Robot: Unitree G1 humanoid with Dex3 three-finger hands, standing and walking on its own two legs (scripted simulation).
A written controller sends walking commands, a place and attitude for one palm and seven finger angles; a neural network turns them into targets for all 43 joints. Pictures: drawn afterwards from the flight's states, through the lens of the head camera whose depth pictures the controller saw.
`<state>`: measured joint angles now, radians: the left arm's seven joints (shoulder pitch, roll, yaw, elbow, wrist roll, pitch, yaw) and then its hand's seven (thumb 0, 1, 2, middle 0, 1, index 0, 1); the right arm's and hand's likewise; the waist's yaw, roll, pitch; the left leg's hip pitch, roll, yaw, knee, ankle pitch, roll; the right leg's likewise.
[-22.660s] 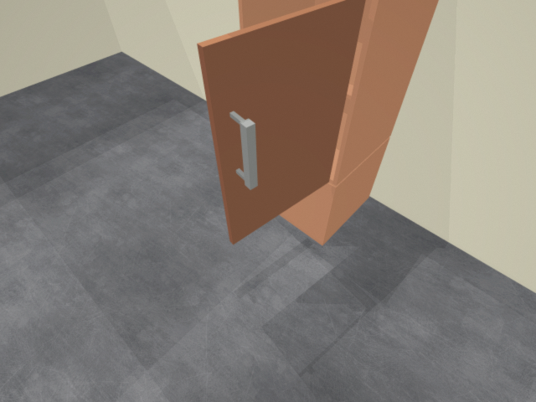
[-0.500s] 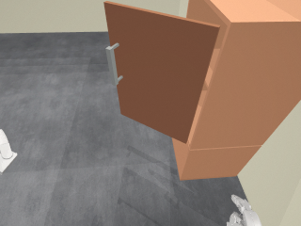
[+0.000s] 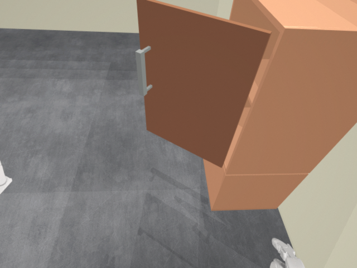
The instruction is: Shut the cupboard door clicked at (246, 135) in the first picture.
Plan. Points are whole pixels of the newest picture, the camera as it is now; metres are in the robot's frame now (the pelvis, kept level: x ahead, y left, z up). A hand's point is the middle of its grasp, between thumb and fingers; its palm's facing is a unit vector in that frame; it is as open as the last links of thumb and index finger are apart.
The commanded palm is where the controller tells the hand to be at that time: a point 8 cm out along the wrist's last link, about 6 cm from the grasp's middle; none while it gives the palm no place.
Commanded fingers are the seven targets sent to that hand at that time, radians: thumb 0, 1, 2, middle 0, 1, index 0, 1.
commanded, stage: step back with the hand held close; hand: left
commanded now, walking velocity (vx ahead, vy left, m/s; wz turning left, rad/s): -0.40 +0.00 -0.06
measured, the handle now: (145, 71) +0.75 +0.16 +0.04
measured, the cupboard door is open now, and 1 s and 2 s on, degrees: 56 56 56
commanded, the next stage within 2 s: stop stepping back and stand still in 0.44 s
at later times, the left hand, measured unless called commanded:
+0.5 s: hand out of the picture +0.10 +0.27 +0.18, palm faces +0.43 -0.76 -0.49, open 7.4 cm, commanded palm +0.03 +0.30 +0.20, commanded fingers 0.00 0.90 0.90 -0.20 -0.30 -0.20 -0.30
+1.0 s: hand out of the picture -0.03 +0.29 +0.19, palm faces +0.47 -0.78 -0.41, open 7.4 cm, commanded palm -0.09 +0.32 +0.20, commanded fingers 0.00 0.90 0.90 -0.20 -0.30 -0.20 -0.30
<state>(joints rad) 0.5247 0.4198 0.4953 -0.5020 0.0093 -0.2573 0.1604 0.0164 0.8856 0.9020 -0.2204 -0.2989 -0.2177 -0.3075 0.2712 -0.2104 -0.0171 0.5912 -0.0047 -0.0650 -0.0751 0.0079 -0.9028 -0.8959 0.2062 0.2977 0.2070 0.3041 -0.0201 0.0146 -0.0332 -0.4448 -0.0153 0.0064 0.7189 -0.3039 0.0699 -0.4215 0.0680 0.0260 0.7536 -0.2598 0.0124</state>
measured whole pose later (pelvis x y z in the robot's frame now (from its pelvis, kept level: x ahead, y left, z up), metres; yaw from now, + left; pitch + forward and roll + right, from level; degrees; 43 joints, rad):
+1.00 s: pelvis -0.23 +0.02 +0.02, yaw -1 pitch -3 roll -3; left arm 0.51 0.42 0.43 -0.42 -0.03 -0.18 0.17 0.02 0.89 0.90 -0.22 -0.30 -0.22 -0.31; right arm 0.28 -0.21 0.01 0.64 0.00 -0.10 -0.11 0.01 -0.90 -0.90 0.21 0.30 0.21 0.30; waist -0.04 0.02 -0.05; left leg -0.39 0.01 -0.03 0.48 -0.16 0.01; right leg -0.24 0.06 0.04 0.53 -0.39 0.00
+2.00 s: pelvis -0.37 +0.08 +0.02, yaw -1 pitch +0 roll -1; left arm 0.53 0.38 0.41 -0.42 -0.01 -0.19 0.17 0.02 0.89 0.90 -0.21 -0.30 -0.21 -0.31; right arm 0.25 -0.18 0.02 0.63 0.01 -0.12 -0.07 0.01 -0.90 -0.90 0.21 0.30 0.21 0.30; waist -0.01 0.01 -0.04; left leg -0.32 0.01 0.04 0.49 -0.18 0.02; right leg -0.23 0.05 0.01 0.46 -0.23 -0.02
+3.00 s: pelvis -0.35 +0.08 +0.03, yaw +0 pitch -2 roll +0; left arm 0.13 0.31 0.01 1.10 0.02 -0.01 0.00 0.01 0.91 0.90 -0.20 -0.30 -0.20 -0.30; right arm 0.12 -0.31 -0.01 1.11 -0.01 0.00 0.00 0.00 -0.90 -0.90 0.21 0.30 0.21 0.30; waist -0.01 0.03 0.01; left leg -0.18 -0.02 0.04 0.34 -0.13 0.03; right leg -0.10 0.02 0.02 0.35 -0.22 -0.01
